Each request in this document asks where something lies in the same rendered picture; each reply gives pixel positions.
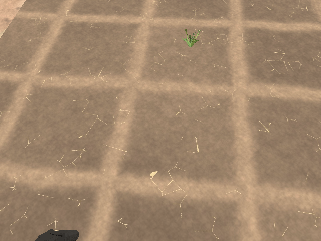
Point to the left robot hand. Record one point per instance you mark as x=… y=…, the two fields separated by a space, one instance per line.
x=61 y=235

